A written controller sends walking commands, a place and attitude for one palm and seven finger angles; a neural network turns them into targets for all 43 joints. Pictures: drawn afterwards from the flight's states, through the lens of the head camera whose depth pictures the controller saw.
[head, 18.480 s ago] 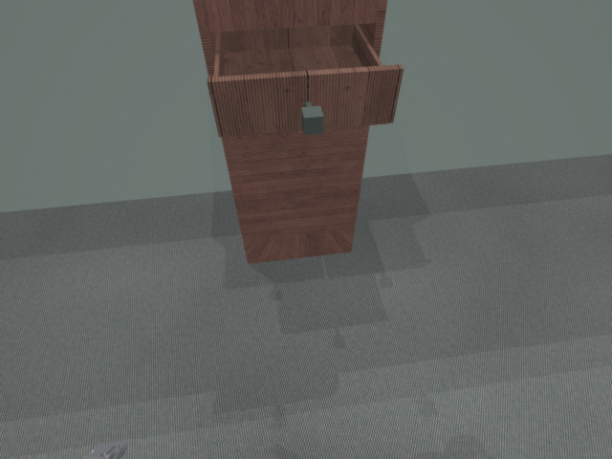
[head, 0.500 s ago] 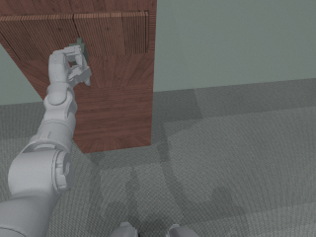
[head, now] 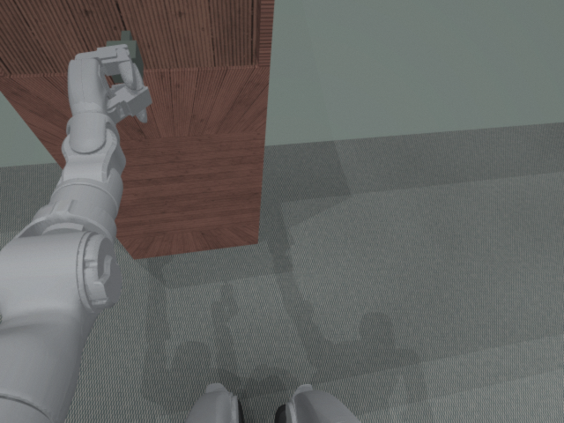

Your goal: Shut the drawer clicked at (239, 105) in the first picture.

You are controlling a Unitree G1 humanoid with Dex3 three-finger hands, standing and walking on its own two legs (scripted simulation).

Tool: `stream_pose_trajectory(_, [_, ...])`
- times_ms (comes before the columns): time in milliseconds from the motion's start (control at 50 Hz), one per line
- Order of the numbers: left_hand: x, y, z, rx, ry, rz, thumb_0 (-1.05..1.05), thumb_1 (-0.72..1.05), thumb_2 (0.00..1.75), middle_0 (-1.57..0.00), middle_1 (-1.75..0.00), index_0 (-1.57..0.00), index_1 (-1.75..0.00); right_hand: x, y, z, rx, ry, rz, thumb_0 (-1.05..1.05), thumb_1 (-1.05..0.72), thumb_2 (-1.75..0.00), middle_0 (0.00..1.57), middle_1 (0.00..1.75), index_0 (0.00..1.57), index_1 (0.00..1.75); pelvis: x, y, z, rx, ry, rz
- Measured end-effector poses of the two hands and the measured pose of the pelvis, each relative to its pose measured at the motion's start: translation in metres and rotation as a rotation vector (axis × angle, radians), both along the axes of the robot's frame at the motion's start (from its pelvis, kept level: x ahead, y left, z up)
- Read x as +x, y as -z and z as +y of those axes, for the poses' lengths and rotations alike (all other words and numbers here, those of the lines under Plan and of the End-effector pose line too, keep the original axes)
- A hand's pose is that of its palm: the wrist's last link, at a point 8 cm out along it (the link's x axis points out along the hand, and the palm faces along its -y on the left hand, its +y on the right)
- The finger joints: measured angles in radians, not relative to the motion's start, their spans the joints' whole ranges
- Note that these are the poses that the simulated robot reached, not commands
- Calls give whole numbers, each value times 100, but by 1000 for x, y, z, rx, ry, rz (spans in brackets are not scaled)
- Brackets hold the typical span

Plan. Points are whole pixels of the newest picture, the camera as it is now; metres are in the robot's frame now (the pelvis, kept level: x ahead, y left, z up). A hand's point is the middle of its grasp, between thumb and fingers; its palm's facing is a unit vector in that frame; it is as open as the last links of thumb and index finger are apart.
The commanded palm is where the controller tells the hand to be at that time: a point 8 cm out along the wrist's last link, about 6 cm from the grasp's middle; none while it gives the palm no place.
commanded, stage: pull the fist back off the drawer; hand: left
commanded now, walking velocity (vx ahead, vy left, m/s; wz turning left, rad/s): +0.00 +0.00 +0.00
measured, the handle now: (125, 52) +0.63 +0.16 +0.12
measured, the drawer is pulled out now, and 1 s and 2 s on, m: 0.00 0.00 0.00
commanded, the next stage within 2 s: draw the hand back to the body in 0.70 s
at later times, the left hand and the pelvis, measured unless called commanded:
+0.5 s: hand (146, 91) +0.54 +0.12 +0.12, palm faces +0.09 -1.00 -0.02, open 2.9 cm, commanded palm +0.51 +0.16 +0.12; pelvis +0.00 +0.01 +0.00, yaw -1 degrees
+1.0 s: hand (130, 107) +0.50 +0.14 +0.13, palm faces +0.09 -1.00 -0.03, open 3.3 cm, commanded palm +0.45 +0.19 +0.14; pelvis +0.05 -0.01 +0.02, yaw -3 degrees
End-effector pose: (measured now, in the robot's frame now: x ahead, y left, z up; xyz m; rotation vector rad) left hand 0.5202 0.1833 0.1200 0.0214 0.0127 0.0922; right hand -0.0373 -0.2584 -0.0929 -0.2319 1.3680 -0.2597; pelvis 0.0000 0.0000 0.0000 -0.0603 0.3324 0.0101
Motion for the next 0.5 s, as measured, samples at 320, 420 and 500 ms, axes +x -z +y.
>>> stream_pose_trajectory(320, [-1,-1,-2,2,5,4,-5,73,101,-140,-160,-140,-160,-15,-3,3,-3,6,7,1,-91,-89,20,30,20,30,-4,0,4,-1,6,-2])
stream_pose_trajectory(420, [-2,-1,-4,2,3,-5,-4,76,99,-140,-160,-140,-160,-9,-1,6,14,7,4,1,-91,-89,20,30,20,30,-1,-1,5,1,10,-5])
stream_pose_trajectory(500, [-4,-1,-7,-1,3,-14,-3,80,97,-140,-160,-140,-160,0,1,8,29,8,-7,1,-91,-89,20,30,20,30,5,-2,6,6,17,-10])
